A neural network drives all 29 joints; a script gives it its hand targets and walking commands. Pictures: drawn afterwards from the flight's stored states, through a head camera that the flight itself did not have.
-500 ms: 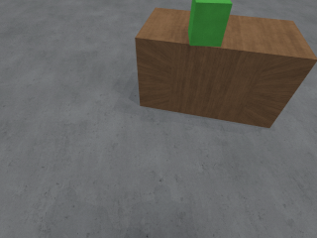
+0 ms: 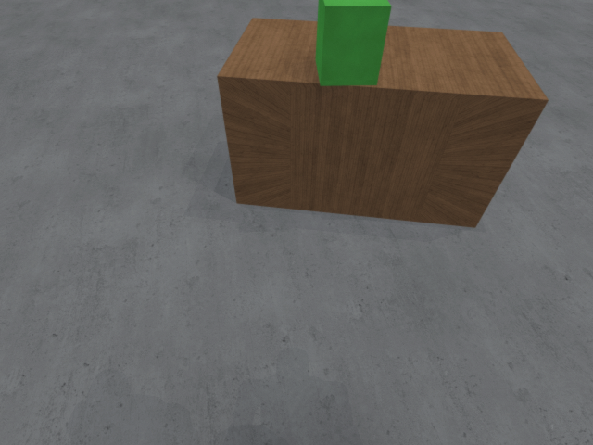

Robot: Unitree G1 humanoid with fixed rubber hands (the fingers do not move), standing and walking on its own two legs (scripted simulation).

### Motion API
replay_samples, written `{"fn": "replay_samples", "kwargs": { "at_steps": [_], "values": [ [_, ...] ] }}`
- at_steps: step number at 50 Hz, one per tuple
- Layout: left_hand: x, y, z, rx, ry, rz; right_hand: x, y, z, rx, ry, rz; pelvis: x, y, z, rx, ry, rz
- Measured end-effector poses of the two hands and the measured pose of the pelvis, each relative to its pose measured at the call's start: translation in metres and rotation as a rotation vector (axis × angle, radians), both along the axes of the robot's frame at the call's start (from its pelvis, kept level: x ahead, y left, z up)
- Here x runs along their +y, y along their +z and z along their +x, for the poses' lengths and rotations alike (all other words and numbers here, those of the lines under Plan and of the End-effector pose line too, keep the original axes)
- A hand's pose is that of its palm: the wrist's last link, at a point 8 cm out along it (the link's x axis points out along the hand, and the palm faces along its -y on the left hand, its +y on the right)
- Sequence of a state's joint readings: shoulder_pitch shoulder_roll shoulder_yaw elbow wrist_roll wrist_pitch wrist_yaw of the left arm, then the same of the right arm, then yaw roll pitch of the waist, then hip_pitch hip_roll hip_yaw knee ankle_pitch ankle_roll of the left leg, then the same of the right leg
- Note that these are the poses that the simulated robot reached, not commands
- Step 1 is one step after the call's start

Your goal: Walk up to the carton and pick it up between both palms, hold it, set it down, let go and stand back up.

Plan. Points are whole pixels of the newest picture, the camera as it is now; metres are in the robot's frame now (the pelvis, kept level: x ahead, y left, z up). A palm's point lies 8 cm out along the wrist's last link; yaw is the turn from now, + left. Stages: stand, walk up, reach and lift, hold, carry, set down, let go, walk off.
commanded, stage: walk up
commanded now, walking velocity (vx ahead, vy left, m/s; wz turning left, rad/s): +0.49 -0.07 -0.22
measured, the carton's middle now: (348, 36) +1.36 -0.20 +0.00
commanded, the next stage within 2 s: none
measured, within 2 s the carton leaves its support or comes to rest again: neither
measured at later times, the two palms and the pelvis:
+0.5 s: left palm out of the picture +0.06 +0.14 -0.13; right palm (453, 371) +0.28 -0.26 -0.14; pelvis +0.18 -0.04 -0.01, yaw -3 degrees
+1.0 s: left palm (209, 235) +0.57 +0.19 -0.13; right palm (437, 336) +0.33 -0.25 -0.13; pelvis +0.44 -0.04 +0.00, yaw -3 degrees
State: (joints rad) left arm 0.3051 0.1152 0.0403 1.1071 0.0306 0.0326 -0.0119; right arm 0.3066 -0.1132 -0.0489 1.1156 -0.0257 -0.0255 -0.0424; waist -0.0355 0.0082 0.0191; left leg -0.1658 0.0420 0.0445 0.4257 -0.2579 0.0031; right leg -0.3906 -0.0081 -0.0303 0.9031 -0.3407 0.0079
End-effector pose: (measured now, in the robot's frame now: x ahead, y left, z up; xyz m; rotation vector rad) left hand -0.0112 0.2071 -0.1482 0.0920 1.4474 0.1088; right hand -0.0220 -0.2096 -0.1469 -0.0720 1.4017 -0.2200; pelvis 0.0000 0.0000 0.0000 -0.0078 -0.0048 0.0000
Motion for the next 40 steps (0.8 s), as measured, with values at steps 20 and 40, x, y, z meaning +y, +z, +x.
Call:
{"fn": "replay_samples", "kwargs": {
  "at_steps": [20, 40],
  "values": [
    [-0.061, 0.018, 0.062, 0.030, 0.063, 0.030, -0.077, 0.003, 0.201, -0.205, 0.078, 0.030, -0.051, 0.001, 0.129, -0.005, -0.065, 0.032],
    [0.028, -0.010, 0.361, -0.075, -0.017, 0.044, -0.021, 0.011, 0.387, -0.122, 0.042, -0.053, -0.002, -0.007, 0.348, -0.005, -0.062, -0.001]
  ]
}}
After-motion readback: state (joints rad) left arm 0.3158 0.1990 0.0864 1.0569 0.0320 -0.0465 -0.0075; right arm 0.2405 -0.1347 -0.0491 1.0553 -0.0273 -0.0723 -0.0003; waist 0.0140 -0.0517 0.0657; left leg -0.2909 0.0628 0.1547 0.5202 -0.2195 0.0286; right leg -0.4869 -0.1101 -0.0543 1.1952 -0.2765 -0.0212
